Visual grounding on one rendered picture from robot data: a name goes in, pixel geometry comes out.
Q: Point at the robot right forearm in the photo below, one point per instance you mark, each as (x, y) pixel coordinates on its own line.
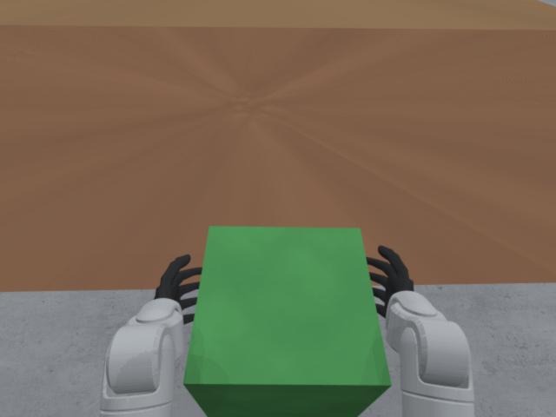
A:
(435, 360)

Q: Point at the robot left forearm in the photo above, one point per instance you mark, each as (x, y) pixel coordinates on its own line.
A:
(139, 365)

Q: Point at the robot right hand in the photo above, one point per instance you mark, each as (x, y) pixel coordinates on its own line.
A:
(397, 280)

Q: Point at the robot left hand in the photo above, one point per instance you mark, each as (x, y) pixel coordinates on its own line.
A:
(172, 278)

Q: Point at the carton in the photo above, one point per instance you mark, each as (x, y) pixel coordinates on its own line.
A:
(285, 325)

